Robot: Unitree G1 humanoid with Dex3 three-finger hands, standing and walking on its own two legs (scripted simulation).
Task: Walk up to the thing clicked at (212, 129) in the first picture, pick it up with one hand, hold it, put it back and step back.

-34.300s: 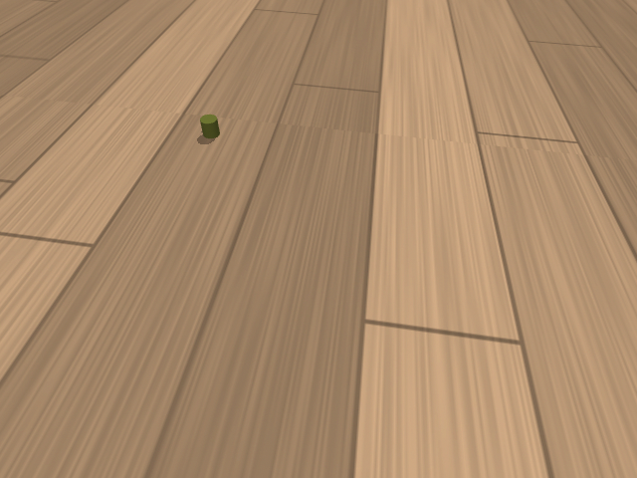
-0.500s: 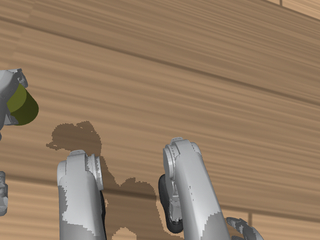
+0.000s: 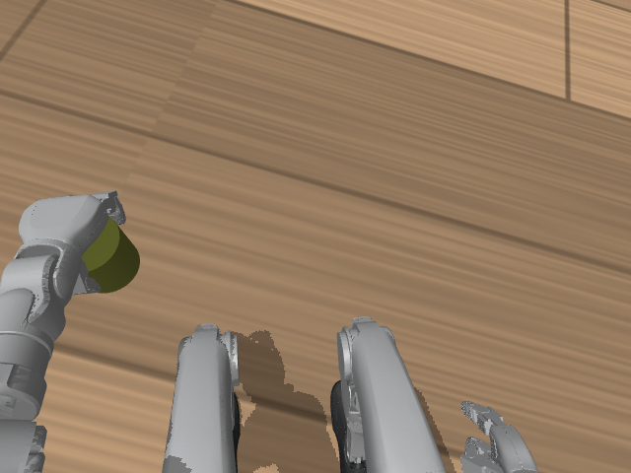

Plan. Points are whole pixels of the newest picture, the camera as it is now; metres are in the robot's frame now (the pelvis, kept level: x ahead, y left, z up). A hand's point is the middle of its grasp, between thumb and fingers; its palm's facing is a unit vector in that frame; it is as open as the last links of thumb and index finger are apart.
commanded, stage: lift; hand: left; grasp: from above
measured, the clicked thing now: (84, 257) +0.41 +0.30 -0.13
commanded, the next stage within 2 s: hold in 0.90 s
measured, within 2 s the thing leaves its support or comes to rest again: neither
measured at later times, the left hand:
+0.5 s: hand (24, 233) +0.36 +0.25 +0.09, palm faces -0.46 -0.10 -0.88, open 11.3 cm
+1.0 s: hand out of the picture +0.37 +0.23 +0.16, palm faces -0.45 -0.11 -0.89, open 11.3 cm
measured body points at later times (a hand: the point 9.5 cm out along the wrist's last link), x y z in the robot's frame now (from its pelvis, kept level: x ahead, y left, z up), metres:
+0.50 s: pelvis +0.03 +0.00 +0.17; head +0.11 +0.01 +0.61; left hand +0.38 +0.25 +0.14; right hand +0.14 -0.27 +0.05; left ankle +0.09 +0.13 -0.46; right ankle +0.09 -0.14 -0.46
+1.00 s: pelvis +0.07 +0.00 +0.24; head +0.12 -0.01 +0.69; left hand +0.39 +0.24 +0.21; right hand +0.17 -0.27 +0.12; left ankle +0.09 +0.13 -0.46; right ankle +0.09 -0.14 -0.46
